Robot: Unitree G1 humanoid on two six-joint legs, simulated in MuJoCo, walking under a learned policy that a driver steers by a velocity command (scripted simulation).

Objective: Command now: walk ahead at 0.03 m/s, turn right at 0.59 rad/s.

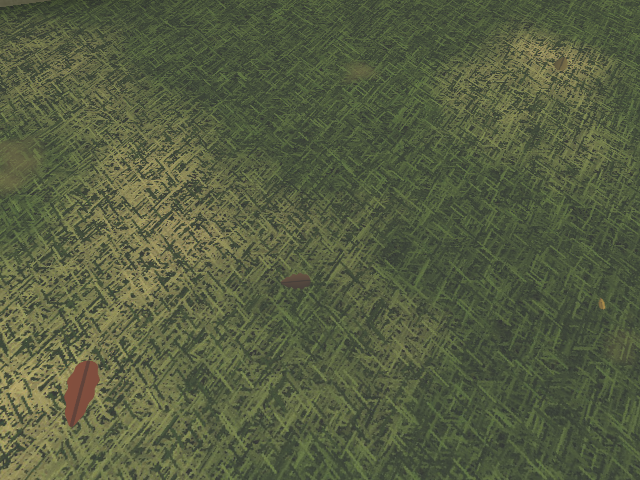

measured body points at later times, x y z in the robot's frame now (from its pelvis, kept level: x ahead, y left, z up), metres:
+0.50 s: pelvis -0.01 -0.04 +0.01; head +0.03 -0.08 +0.46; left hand +0.23 +0.19 -0.06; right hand +0.06 -0.36 -0.10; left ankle +0.02 +0.11 -0.65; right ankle -0.02 -0.13 -0.73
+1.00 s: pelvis +0.00 -0.01 +0.01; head +0.04 -0.01 +0.46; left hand +0.28 +0.16 -0.09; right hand +0.00 -0.32 -0.08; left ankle +0.07 +0.08 -0.73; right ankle -0.09 -0.13 -0.68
